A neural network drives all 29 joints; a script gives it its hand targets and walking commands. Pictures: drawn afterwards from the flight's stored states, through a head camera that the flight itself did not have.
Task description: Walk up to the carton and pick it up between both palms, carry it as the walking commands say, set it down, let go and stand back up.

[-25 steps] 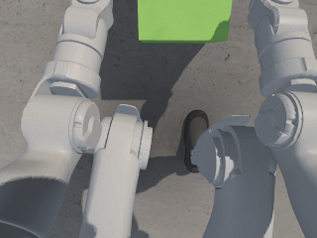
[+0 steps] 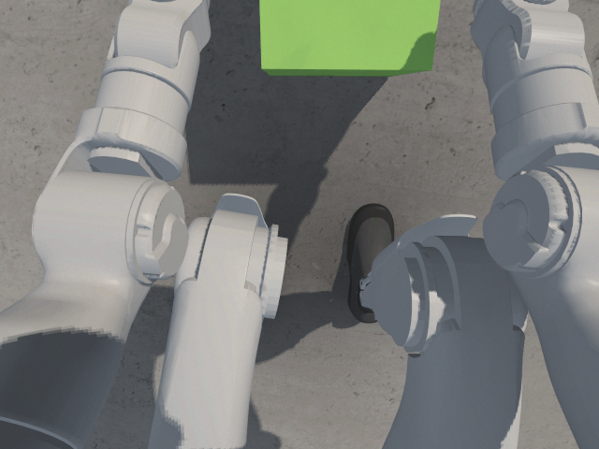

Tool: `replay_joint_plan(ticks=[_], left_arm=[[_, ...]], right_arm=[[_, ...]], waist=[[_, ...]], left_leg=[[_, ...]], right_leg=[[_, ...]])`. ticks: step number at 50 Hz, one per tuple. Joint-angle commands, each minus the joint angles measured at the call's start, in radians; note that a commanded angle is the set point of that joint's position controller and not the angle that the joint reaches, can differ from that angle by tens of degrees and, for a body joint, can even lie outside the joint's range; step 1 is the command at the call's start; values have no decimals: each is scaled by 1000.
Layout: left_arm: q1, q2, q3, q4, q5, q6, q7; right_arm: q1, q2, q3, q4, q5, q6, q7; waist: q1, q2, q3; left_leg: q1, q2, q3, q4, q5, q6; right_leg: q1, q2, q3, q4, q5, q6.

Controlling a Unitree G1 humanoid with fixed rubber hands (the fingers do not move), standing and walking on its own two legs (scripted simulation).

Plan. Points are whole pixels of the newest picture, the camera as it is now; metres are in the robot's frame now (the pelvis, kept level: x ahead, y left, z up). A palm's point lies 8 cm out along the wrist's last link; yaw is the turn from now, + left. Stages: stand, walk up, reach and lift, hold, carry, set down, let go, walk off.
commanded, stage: set down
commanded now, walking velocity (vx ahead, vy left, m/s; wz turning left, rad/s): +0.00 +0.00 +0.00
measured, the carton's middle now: out of the picture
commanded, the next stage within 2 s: let go in 1.92 s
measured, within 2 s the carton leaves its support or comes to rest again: neither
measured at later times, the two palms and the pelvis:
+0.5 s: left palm out of the picture +0.55 +0.16 -0.17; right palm out of the picture +0.54 -0.18 -0.17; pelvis -0.01 -0.01 +0.00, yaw +1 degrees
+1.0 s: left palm out of the picture +0.56 +0.17 -0.02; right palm out of the picture +0.55 -0.18 -0.03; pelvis -0.01 +0.00 +0.09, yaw +0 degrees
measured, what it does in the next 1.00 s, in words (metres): rises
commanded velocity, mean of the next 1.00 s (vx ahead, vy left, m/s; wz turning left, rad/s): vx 0.00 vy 0.00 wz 0.00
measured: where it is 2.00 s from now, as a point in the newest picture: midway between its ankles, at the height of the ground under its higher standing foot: (303, 292)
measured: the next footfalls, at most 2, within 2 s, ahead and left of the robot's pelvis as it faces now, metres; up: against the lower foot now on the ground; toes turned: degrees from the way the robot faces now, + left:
none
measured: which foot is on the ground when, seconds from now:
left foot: down 0.00-1.00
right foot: down 0.00-1.00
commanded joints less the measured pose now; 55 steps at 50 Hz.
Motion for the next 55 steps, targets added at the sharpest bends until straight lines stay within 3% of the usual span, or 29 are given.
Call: replay_joint_plan(ticks=[1,4,6,12,17,32,42,47,55], left_arm=[[-305,-125,-89,-70,-14,-45,-45],[-258,135,-52,-36,-30,-59,29],[-265,181,-73,-13,-67,-65,54],[-307,213,-176,47,-211,-74,54],[-341,232,-202,64,-253,-68,37],[-320,256,-149,-116,-213,-19,104],[-226,191,-92,-86,-173,11,93],[-202,201,-63,-142,-151,20,91],[-147,204,-32,-225,-144,40,81]], right_arm=[[-159,216,42,-71,18,-37,55],[-127,-52,11,-77,28,-62,-18],[-143,-104,29,-61,49,-71,-43],[-191,-157,116,-54,145,-85,-44],[-224,-183,150,-76,184,-78,-32],[-191,-185,151,-257,170,-21,-113],[-100,-136,85,-243,105,15,-95],[-89,-121,87,-301,100,30,-98],[-36,-94,79,-398,77,62,-113]], waist=[[-5,84,-932],[-4,82,-973],[-5,71,-1016],[-21,59,-1041],[-23,41,-1047],[-11,45,-1593],[-17,45,-1416],[1,38,-1520],[-3,41,-1615]], left_leg=[[199,33,-49,-272,444,-29],[195,47,-53,-277,454,-41],[196,53,-61,-280,470,-44],[185,76,-84,-283,461,-33],[158,89,-83,-277,400,-17],[425,61,-14,-356,469,-24],[373,53,-18,-513,394,-22],[436,48,-8,-578,429,-24],[517,37,2,-699,480,-35]], right_leg=[[610,48,15,-40,395,-16],[644,32,22,-44,419,-12],[655,25,24,-44,432,-10],[604,-5,31,-52,412,-16],[604,-19,40,-63,373,-18],[887,11,-7,-165,449,-1],[753,35,-27,-309,354,-9],[836,48,-31,-381,388,-6],[969,62,-32,-516,445,-1]])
